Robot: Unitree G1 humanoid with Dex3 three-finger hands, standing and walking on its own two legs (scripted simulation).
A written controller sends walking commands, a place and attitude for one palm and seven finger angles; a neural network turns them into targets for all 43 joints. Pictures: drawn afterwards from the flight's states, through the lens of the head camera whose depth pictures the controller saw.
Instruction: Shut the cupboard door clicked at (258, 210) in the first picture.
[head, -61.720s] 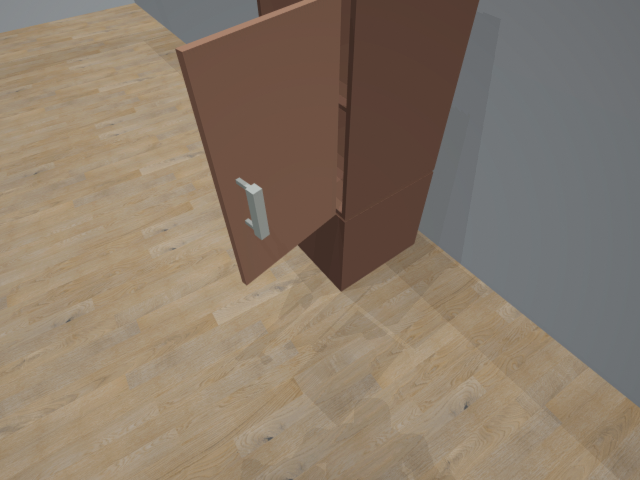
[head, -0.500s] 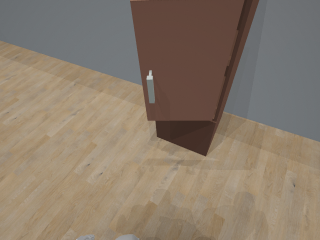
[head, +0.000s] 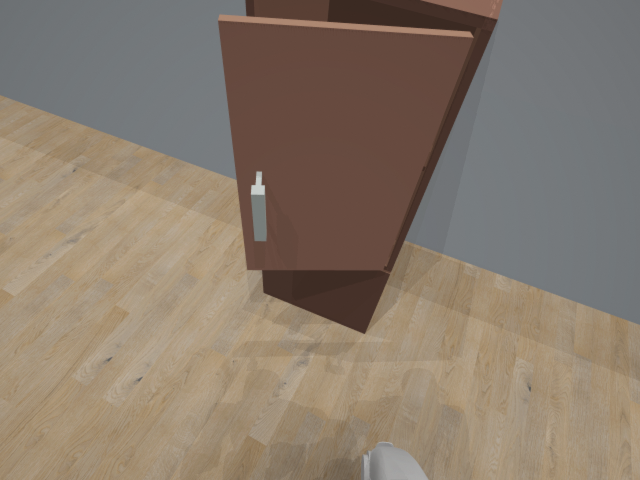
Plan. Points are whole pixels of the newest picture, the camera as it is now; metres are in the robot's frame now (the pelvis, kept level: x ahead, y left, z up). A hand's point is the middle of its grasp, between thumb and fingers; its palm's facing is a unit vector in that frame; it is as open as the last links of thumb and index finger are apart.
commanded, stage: take the last steps up to it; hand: left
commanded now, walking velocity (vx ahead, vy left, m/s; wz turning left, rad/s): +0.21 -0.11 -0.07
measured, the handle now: (259, 206) +0.59 +0.13 -0.09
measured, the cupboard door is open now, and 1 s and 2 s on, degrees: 25 25 25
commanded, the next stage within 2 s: come to a stop and stand still in 0.12 s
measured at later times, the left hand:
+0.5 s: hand (256, 434) +0.21 +0.09 -0.16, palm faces +0.03 -0.97 -0.25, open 7.3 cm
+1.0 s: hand out of the picture +0.13 +0.17 -0.19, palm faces +0.06 -0.97 -0.23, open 7.4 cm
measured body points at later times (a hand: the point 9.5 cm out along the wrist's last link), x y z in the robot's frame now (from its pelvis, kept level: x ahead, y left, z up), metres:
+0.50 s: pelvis +0.13 -0.09 +0.00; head +0.17 -0.12 +0.44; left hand +0.20 +0.14 -0.14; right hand +0.22 -0.33 -0.17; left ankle +0.14 +0.04 -0.68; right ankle +0.15 -0.16 -0.75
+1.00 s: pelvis +0.11 -0.03 -0.01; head +0.13 -0.01 +0.44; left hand +0.13 +0.22 -0.17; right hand +0.16 -0.26 -0.16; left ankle +0.10 +0.10 -0.75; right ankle +0.10 -0.15 -0.74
